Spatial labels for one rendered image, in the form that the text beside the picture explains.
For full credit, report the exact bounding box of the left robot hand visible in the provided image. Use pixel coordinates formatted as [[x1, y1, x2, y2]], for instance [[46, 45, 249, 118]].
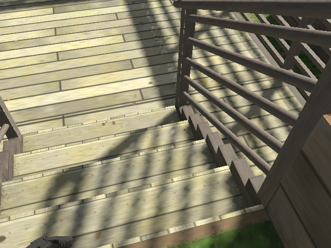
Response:
[[26, 235, 73, 248]]

